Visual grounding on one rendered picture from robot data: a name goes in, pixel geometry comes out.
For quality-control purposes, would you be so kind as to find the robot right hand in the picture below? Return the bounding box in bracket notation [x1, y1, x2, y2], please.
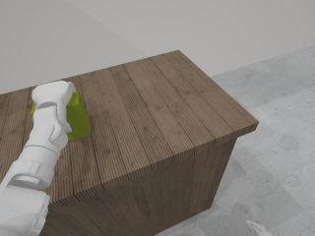
[246, 220, 273, 236]

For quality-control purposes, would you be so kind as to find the left robot forearm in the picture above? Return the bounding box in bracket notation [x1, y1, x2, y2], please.
[0, 99, 68, 196]

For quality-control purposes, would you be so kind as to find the robot left upper arm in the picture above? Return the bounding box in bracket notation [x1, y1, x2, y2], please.
[0, 185, 50, 236]

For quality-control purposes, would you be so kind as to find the robot left hand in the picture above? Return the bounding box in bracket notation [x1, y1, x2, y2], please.
[31, 81, 76, 134]

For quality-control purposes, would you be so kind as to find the table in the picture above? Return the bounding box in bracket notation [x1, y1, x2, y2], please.
[0, 49, 259, 236]

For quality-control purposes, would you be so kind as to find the sponge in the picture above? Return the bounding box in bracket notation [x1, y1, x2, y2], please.
[31, 91, 91, 141]

